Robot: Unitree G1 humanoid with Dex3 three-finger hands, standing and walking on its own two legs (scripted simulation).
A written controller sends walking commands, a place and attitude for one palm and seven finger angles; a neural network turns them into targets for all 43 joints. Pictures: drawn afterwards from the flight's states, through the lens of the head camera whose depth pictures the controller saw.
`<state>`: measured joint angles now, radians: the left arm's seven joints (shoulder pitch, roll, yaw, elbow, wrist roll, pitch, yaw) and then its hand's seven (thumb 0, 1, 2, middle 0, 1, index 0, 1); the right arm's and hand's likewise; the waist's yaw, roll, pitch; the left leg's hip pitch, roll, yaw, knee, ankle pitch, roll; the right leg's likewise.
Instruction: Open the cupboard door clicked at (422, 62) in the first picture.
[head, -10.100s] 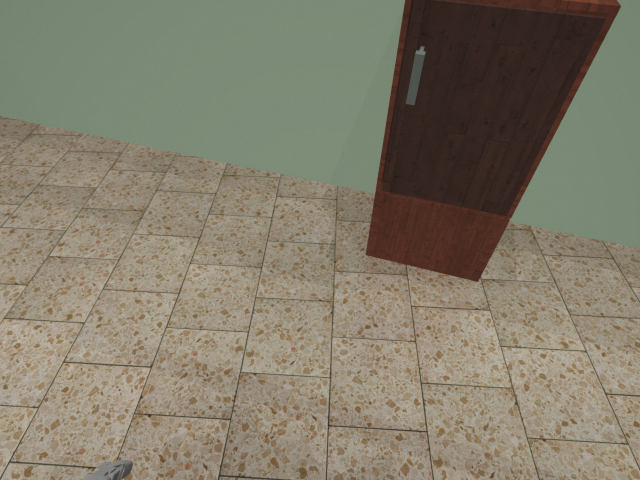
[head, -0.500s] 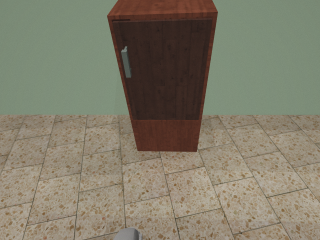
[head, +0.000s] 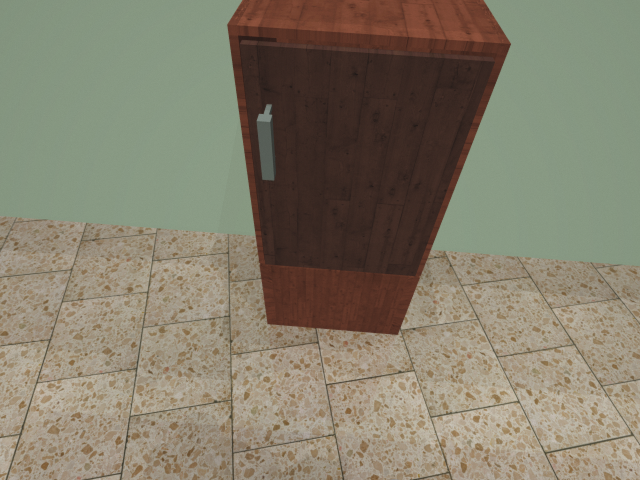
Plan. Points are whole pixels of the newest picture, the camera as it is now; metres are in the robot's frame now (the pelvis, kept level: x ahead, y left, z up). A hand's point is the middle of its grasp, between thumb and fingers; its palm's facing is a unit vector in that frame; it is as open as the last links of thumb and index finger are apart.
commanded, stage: take the last steps up to it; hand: left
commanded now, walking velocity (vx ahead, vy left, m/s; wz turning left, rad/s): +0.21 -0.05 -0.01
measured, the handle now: (268, 142) +0.68 +0.16 +0.04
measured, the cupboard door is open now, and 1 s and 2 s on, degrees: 0 0 0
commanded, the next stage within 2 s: come to a stop and stand still in 0.18 s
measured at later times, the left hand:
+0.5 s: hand (265, 412) +0.24 +0.11 -0.15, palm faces +0.00 -0.97 -0.22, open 7.2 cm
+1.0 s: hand out of the picture +0.08 +0.21 -0.18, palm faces +0.11 -0.97 -0.20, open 7.3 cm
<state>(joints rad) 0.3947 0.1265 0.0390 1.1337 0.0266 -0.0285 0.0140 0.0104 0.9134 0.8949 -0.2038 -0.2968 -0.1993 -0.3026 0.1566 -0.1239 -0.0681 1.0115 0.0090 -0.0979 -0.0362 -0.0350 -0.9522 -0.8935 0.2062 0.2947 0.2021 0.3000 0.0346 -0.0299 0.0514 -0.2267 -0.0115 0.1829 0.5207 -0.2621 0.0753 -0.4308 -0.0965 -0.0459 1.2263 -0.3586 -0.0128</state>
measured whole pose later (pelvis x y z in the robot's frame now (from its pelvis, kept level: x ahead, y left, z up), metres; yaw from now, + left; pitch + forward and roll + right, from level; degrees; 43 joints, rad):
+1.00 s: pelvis +0.07 +0.01 +0.01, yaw +2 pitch +0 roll -1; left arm 0.26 0.24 0.07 1.04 0.03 0.07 0.02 0.01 0.91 0.90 -0.20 -0.30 -0.20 -0.30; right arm 0.26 -0.14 -0.02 1.02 -0.02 0.03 -0.02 0.01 -0.91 -0.89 0.20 0.29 0.20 0.30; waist 0.04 -0.07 0.01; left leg -0.19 0.00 0.04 0.46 -0.26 0.03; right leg -0.47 -0.02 0.03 0.94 -0.34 0.02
